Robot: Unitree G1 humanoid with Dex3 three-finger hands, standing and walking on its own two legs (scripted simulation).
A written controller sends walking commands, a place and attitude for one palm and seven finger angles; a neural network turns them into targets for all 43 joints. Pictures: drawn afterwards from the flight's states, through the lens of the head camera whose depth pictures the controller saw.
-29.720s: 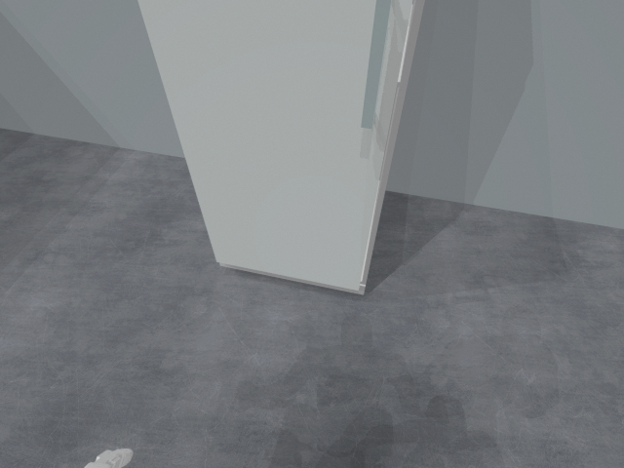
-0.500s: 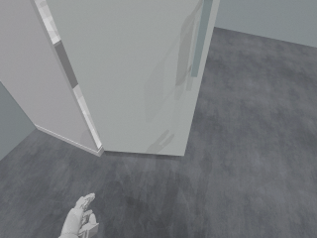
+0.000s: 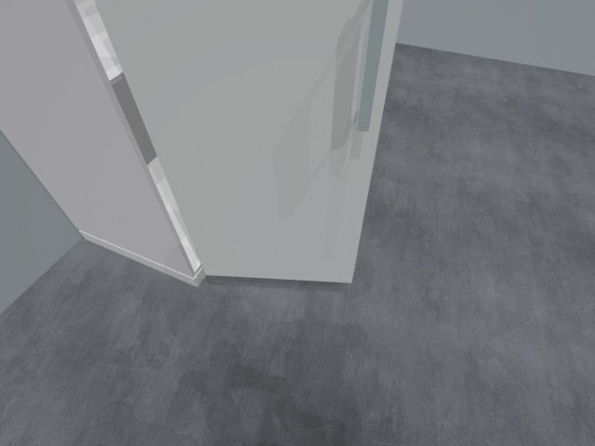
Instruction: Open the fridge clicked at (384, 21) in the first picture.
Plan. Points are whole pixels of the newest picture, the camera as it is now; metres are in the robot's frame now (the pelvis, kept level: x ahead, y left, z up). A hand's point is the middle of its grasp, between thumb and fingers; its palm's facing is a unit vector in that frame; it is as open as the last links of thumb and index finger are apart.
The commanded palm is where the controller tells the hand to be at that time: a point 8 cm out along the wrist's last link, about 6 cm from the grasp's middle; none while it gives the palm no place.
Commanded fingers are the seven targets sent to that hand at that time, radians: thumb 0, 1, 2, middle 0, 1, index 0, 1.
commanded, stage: let the arm hang, fingers relaxed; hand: right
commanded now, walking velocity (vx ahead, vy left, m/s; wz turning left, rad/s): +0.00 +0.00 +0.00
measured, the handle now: (370, 61) +0.72 -0.07 +0.16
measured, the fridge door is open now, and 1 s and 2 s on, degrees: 70 70 70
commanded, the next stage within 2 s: look to check the result in 0.78 s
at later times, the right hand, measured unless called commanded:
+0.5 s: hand out of the picture -0.02 -0.18 -0.17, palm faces +0.00 +0.98 -0.19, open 7.4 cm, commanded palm none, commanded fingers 0.00 -0.90 -0.90 0.20 0.30 0.20 0.30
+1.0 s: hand out of the picture +0.00 -0.18 -0.17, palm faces +0.00 +0.98 -0.19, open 7.4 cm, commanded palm none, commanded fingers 0.00 -0.90 -0.90 0.20 0.30 0.20 0.30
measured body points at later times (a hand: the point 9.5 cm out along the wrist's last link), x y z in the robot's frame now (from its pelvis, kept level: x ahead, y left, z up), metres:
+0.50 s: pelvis -0.01 -0.01 +0.01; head +0.00 -0.01 +0.46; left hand -0.03 +0.20 -0.16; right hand -0.01 -0.23 -0.15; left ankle -0.02 +0.11 -0.73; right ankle +0.03 -0.11 -0.73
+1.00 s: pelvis +0.00 -0.01 +0.01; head +0.02 -0.01 +0.46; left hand +0.00 +0.22 -0.15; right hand +0.00 -0.23 -0.15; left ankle -0.02 +0.11 -0.73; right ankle +0.03 -0.11 -0.73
